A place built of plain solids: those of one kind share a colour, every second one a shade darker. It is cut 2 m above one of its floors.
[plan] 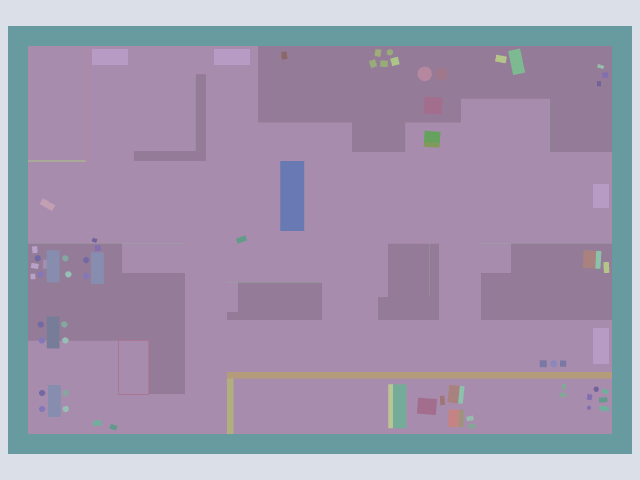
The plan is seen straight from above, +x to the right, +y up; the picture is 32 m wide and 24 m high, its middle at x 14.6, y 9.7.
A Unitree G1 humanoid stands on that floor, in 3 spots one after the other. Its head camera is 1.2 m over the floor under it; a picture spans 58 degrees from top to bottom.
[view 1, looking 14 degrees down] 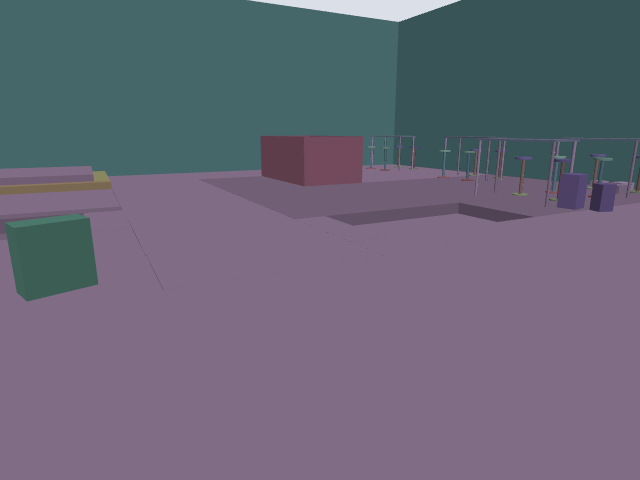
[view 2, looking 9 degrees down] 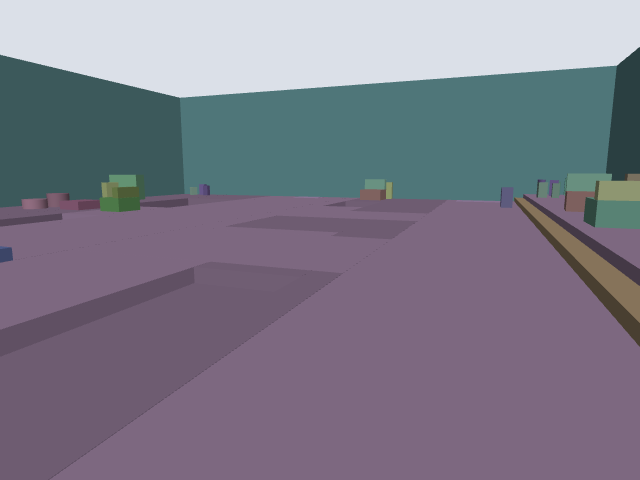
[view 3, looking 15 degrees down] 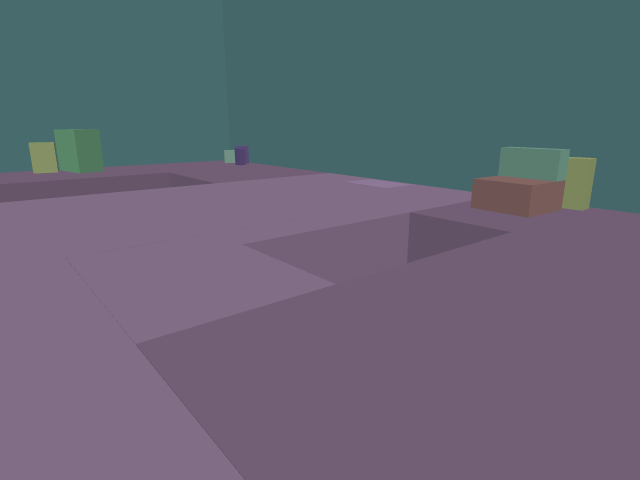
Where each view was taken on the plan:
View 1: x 10.37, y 13.54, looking -118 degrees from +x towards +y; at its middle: floor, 4.96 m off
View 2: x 9.89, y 4.15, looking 21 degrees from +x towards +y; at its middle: floor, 7.68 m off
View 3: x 22.07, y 5.68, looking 51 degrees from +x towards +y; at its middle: floor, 5.13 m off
